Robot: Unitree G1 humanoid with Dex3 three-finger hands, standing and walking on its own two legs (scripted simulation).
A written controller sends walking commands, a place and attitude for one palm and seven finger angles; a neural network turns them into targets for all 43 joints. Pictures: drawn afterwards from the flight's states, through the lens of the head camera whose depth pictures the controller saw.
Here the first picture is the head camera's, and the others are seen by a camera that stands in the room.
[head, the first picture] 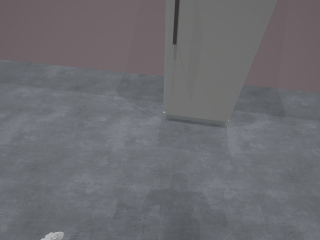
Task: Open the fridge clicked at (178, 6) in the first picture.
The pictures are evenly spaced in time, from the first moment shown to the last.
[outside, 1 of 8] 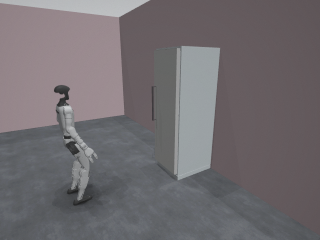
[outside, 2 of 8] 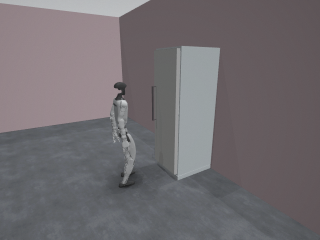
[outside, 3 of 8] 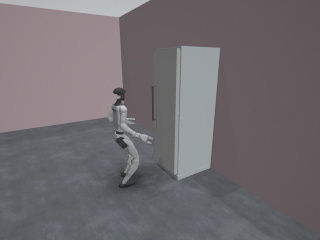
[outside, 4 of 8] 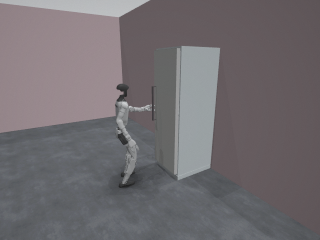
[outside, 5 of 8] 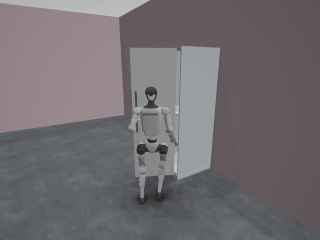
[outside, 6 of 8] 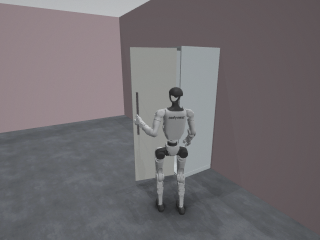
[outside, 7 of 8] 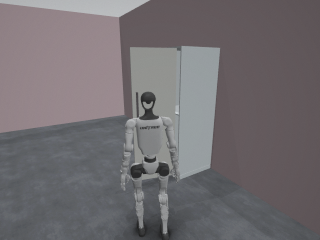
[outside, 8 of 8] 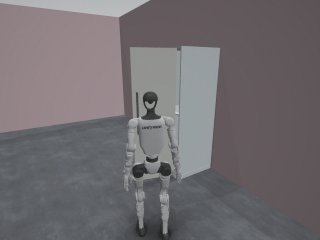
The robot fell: no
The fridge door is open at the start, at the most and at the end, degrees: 0 81 74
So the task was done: yes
